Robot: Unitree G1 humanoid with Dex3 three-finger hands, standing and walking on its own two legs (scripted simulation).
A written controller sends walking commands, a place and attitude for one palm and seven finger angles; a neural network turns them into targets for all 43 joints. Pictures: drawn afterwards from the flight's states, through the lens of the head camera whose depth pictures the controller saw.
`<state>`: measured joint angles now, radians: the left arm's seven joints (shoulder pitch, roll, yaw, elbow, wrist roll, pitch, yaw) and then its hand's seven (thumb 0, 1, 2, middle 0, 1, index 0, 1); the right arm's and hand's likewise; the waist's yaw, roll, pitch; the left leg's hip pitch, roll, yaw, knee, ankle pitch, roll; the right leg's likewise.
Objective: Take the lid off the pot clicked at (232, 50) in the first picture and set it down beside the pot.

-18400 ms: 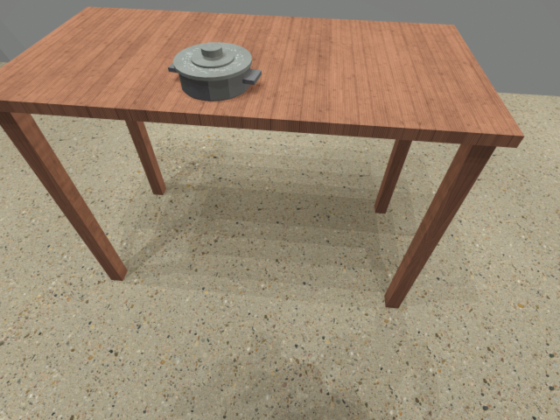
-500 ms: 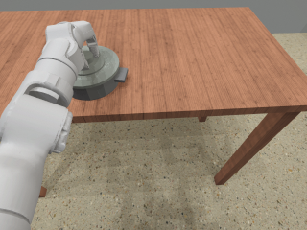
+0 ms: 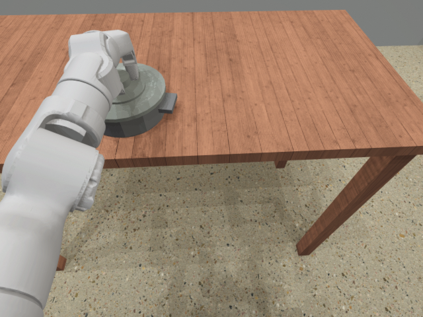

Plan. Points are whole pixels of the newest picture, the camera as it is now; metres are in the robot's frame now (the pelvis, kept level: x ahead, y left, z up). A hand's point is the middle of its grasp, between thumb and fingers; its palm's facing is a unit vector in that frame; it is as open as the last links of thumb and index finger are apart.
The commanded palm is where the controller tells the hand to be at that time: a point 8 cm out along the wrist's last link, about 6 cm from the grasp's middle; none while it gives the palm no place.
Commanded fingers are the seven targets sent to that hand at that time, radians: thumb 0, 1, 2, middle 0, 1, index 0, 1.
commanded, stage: close the fingers and squeeze the knob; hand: left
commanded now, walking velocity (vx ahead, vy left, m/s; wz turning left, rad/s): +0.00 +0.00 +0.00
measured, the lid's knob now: (117, 79) +0.54 +0.14 +0.16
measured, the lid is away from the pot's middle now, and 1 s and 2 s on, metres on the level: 0.00 0.01 0.01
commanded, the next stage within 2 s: lift the lid straight up in 0.14 s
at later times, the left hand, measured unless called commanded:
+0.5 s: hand (113, 79) +0.50 +0.14 +0.19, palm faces -0.40 -0.10 -0.91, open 7.6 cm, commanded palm +0.51 +0.14 +0.25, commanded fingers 0.00 0.67 1.00 -0.74 -1.15 -0.79 -1.10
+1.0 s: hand (106, 64) +0.50 +0.14 +0.22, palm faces -0.37 -0.12 -0.92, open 7.6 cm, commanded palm +0.50 +0.14 +0.29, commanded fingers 0.00 0.67 1.00 -0.74 -1.15 -0.79 -1.10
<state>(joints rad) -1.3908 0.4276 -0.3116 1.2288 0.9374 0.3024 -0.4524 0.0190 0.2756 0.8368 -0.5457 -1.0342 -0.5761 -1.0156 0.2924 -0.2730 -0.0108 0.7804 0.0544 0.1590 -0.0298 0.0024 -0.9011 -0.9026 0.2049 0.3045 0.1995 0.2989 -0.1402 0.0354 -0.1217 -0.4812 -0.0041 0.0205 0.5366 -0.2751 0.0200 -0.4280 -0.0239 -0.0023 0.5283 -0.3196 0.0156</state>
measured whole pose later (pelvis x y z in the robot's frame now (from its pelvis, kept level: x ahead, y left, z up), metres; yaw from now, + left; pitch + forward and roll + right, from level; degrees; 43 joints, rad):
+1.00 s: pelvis +0.00 +0.00 +0.00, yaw +0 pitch +12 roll +0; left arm -1.44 0.46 -0.26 1.22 0.95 0.28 -0.52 0.01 0.26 0.81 -0.57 -1.05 -0.61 -0.99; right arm 0.29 -0.28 -0.02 0.78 0.05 0.08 -0.03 0.00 -0.90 -0.90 0.20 0.30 0.20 0.30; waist -0.14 0.04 -0.12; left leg -0.46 -0.01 0.02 0.50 -0.26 0.02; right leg -0.40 -0.03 0.00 0.50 -0.30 0.02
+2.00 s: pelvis +0.00 +0.00 +0.00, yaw +0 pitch +13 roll +0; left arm -1.65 0.51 -0.25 1.29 0.99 0.37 -0.55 0.02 0.25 0.82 -0.58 -1.04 -0.62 -0.99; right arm 0.28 -0.28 0.00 0.79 0.05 0.03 -0.03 0.00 -0.90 -0.90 0.20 0.30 0.20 0.30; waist -0.15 0.04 -0.12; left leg -0.45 -0.01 0.01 0.47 -0.24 0.02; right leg -0.40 -0.03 0.00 0.47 -0.29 0.01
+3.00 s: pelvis +0.00 +0.00 +0.00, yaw +0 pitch +13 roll -1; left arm -1.57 0.69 -0.25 1.17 1.04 0.27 -0.58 0.02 0.25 0.81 -0.58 -1.05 -0.62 -0.99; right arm 0.30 -0.28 -0.01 0.77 0.06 0.08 -0.03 0.00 -0.90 -0.90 0.20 0.30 0.20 0.30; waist -0.13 0.03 -0.12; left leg -0.47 0.00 0.01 0.50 -0.26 0.02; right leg -0.40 -0.02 -0.01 0.46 -0.29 0.02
